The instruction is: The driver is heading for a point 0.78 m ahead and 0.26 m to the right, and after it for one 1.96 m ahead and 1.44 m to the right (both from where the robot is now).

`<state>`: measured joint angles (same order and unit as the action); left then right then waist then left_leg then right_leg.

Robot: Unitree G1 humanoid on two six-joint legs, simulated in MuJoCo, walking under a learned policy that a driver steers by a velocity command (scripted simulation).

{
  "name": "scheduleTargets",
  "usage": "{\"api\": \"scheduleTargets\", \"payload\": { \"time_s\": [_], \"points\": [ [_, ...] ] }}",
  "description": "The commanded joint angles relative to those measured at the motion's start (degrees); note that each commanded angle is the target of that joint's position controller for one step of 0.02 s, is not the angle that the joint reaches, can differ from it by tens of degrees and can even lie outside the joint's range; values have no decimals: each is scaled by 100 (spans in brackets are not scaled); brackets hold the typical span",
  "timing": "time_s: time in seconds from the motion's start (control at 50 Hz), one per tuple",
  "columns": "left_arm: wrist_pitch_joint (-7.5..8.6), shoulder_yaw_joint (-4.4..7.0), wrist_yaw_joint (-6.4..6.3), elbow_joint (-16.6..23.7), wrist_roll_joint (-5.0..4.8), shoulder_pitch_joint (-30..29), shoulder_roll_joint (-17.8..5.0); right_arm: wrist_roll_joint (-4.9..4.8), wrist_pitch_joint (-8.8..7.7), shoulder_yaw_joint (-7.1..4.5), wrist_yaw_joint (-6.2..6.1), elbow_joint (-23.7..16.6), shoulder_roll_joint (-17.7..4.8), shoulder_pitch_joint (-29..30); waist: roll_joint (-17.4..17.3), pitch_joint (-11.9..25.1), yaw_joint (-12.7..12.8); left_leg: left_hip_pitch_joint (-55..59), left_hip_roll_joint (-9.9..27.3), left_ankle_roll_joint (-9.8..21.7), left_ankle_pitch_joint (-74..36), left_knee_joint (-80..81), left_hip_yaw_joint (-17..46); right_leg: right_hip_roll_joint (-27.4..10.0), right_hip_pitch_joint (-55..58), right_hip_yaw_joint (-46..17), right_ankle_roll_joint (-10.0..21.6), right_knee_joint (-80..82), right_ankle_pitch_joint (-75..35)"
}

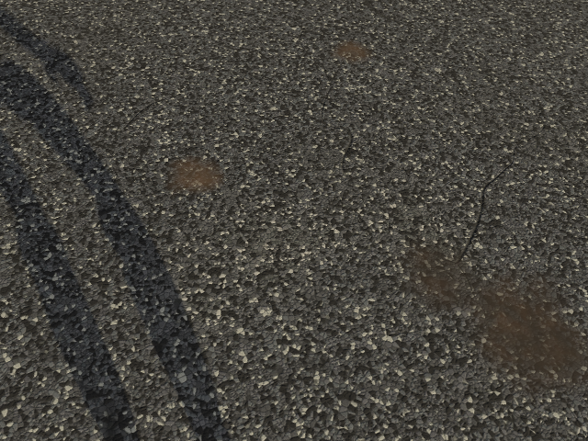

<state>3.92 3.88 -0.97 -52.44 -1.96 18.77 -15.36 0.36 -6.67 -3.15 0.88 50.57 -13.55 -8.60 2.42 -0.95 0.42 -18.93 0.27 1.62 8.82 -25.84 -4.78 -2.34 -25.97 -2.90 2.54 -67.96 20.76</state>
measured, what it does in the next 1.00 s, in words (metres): walks ahead, turning right: right foot, then left foot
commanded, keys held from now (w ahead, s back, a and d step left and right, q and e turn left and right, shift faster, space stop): w+e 0.74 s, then w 0.26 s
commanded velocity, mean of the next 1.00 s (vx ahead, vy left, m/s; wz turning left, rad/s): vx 0.50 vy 0.00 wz -0.51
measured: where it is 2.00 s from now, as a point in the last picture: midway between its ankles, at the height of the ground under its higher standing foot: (406, 337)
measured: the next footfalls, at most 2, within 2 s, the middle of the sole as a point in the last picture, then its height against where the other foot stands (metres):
right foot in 0.40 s outside the picture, level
left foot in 0.92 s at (347, 358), level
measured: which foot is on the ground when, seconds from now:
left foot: down 0.00-0.42, up 0.44-0.90, down 0.92-1.00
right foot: up 0.00-0.38, down 0.40-0.94, up 0.96-1.00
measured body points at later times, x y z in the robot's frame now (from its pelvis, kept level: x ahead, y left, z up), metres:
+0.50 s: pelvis +0.24 -0.09 -0.01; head +0.28 -0.11 +0.43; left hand +0.47 +0.13 -0.11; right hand +0.23 -0.38 -0.15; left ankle +0.14 +0.11 -0.64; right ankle +0.29 -0.17 -0.74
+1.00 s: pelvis +0.53 -0.14 -0.01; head +0.55 -0.15 +0.44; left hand +0.70 +0.08 -0.14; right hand +0.56 -0.46 -0.10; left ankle +0.64 -0.10 -0.74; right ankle +0.33 -0.18 -0.67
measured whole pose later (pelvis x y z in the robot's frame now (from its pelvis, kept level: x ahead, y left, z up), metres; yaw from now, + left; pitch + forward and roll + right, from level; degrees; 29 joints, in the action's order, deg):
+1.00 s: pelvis +0.53 -0.14 -0.01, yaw -31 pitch +2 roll +1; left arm 3.0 3.9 -0.8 -45.6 -1.6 20.9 -15.6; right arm -0.1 -7.5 -3.4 2.1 44.7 -15.2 -5.2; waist 1.5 -0.3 1.8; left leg -24.3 -2.5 2.5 8.9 -30.7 -1.4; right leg 4.3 -14.9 -9.1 2.6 -59.9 27.3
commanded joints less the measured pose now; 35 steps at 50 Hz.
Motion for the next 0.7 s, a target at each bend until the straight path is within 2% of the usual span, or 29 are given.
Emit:
{"api": "scheduleTargets", "payload": {
  "time_s": [0.02,0.08,0.18,0.24,0.3,0.32,0.36,0.38,0.4,0.42,0.44,0.46,0.48,0.5,0.52,0.54,0.58,0.64,0.7],
  "points": [
    [-92,117,2,397,-6,215,-140,33,-69,-125,-22,-90,-497,-139,-894,199,10,903,1544,832,-167,1696,1351,-608,-961,-288,37,-33,-472],
    [-207,147,4,636,46,-151,-143,43,-96,-210,-88,27,-721,-268,-632,-10,26,910,1612,936,-719,1872,809,-653,-1378,-359,-30,391,-1022],
    [-160,111,162,936,75,-958,-111,33,-12,-269,-184,92,-933,-450,-526,-184,-180,1251,1509,798,-1009,1917,-33,-570,-1477,-82,-79,1842,-2183],
    [-153,56,279,1199,83,-1585,-66,-26,66,-307,-210,149,-1064,-714,-464,-377,-416,1628,1614,753,-979,1852,-315,-513,-1506,243,-31,2481,-2217],
    [-174,50,374,1452,64,-1926,-124,-112,179,-355,-197,212,-1179,-888,-528,-490,-476,2173,1773,645,-1234,1574,-487,-422,-1524,466,113,2867,-1691],
    [-182,68,401,1516,63,-1933,-175,-139,217,-374,-194,211,-1232,-872,-577,-462,-424,2304,1807,593,-1677,1372,-566,-333,-1390,584,196,2952,-1414],
    [-208,176,418,1533,76,-1553,-379,-185,286,-420,-208,157,-1396,-725,-783,-98,-106,2395,1781,466,-3642,497,-774,67,-567,943,417,3027,-861],
    [-210,302,410,1372,57,-855,-569,-212,338,-426,-215,125,-1435,-602,-752,279,324,2254,1633,355,-4411,-501,-946,376,364,1126,585,3308,-948],
    [-224,524,333,1072,45,167,-969,-188,352,-379,-225,85,-1331,-623,-528,821,782,1501,1367,132,-4061,-1908,-1052,612,1962,1009,811,3600,-1251],
    [-265,673,204,956,22,714,-1587,88,291,-196,-198,-101,-766,-752,783,1162,694,-343,920,-155,-218,-3910,-1009,-702,3477,-1023,1216,3707,-1606],
    [-147,633,254,1191,70,497,-1841,8,43,-47,-118,-431,-399,-977,1458,2090,246,-2246,-169,-341,2644,-5418,271,-1768,4843,-4360,2362,4883,-208],
    [-65,475,318,1179,111,585,-1280,-253,-151,-165,-60,-530,-947,-162,450,1817,654,-2885,100,-187,2237,-5665,936,-1705,4700,-4100,2000,5301,-292],
    [-1,402,318,1161,119,357,-1047,-330,-230,-169,-45,-623,-966,64,343,1166,520,-3088,326,-24,1688,-5339,865,-1509,4099,-3220,1752,5207,-749],
    [23,339,311,1260,98,-105,-861,-208,-234,-167,-99,-504,-910,1,-191,813,233,-2673,599,-12,1232,-4865,911,-1240,3208,-2516,1539,5173,-1324],
    [24,276,288,1349,117,-467,-681,-98,-179,-223,-129,-449,-971,-90,-164,613,15,-2214,758,-53,988,-4380,927,-1029,2489,-2014,1411,5229,-1825],
    [26,236,258,1424,170,-609,-604,-80,-89,-248,-110,-442,-975,-186,-53,550,-128,-1852,832,-90,837,-4168,954,-895,2058,-1810,1370,5366,-2033],
    [62,252,198,1417,142,-539,-705,-7,41,-247,-109,-503,-835,-169,-95,477,-198,-1677,755,-255,602,-3708,854,-766,1674,-1550,1417,5510,-2490],
    [71,297,75,1337,111,-202,-878,54,96,-200,-139,-735,-687,448,-73,234,-43,-1929,569,-461,-226,-2611,798,-612,1534,-1284,1356,5601,-2608],
    [35,295,18,1276,89,10,-861,7,55,-137,-86,-908,-568,1024,170,92,174,-1685,305,-457,-1187,-1317,795,-385,1424,-1127,1113,5558,-1996]
  ]
}}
